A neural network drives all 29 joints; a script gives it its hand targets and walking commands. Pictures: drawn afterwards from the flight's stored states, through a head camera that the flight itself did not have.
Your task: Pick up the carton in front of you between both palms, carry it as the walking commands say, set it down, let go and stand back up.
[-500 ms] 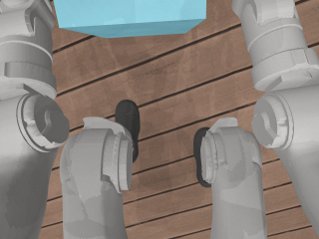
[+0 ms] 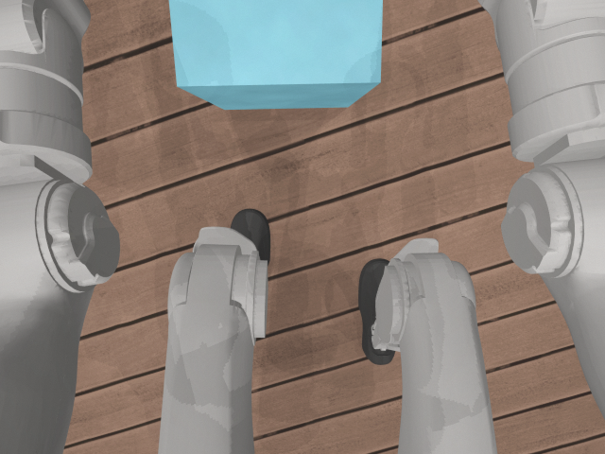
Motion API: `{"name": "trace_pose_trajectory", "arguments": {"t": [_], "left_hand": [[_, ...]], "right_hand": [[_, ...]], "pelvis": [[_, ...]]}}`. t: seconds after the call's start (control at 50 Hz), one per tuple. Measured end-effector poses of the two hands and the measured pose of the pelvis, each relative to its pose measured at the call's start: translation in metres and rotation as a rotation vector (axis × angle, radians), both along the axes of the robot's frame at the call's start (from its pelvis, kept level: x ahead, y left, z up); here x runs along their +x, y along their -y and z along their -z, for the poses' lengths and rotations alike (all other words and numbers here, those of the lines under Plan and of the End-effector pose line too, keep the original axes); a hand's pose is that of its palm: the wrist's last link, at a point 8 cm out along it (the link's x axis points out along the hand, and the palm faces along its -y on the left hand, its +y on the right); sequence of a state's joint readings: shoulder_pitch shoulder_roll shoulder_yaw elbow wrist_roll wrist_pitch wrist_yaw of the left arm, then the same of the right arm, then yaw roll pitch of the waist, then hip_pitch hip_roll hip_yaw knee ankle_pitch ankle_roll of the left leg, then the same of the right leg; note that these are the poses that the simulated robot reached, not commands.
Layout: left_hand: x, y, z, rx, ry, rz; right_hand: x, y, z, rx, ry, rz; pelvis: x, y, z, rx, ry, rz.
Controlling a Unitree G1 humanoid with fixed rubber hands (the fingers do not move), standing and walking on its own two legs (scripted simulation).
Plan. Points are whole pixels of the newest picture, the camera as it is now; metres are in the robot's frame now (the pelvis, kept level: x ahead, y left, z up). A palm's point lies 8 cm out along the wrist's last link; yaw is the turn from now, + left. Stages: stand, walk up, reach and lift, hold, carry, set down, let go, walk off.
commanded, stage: set down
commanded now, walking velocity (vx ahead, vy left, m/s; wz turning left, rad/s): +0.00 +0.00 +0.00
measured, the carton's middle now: (281, 18) +0.57 +0.10 -0.30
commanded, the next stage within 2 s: let go in 0.70 s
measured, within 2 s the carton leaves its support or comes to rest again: neither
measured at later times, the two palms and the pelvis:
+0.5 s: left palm out of the picture +0.56 +0.30 +0.03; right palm out of the picture +0.62 -0.09 +0.03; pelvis +0.03 +0.01 +0.12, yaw +0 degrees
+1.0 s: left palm out of the picture +0.50 +0.29 +0.14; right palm out of the picture +0.54 -0.12 +0.14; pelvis +0.06 +0.02 +0.25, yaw +0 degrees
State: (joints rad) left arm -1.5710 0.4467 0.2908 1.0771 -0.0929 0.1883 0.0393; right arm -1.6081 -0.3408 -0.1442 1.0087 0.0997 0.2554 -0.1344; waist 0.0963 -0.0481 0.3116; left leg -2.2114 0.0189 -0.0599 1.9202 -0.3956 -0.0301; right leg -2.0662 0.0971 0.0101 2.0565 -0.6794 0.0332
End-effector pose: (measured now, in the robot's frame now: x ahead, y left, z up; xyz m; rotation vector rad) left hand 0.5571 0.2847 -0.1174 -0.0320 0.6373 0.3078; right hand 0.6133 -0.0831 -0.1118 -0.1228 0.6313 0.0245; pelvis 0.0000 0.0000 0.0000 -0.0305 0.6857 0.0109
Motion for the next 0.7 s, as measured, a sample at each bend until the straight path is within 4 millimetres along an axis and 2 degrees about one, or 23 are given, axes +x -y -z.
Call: {"name": "trace_pose_trajectory", "arguments": {"t": [0.1, 0.34, 0.7], "left_hand": [[0.001, -0.001, -0.031, 0.003, 0.003, 0.009], [0.003, -0.008, -0.092, 0.017, 0.014, 0.005], [-0.003, -0.013, -0.205, 0.013, 0.016, 0.022]], "right_hand": [[0.0, 0.004, -0.029, -0.002, -0.004, 0.01], [0.003, 0.008, -0.089, -0.012, 0.019, 0.009], [0.003, 0.013, -0.203, -0.002, 0.014, -0.003]], "pelvis": [[0.005, -0.003, -0.024, -0.012, -0.057, -0.005], [0.018, -0.011, -0.08, -0.013, -0.139, -0.009], [0.032, -0.015, -0.177, -0.015, -0.149, -0.019]]}}
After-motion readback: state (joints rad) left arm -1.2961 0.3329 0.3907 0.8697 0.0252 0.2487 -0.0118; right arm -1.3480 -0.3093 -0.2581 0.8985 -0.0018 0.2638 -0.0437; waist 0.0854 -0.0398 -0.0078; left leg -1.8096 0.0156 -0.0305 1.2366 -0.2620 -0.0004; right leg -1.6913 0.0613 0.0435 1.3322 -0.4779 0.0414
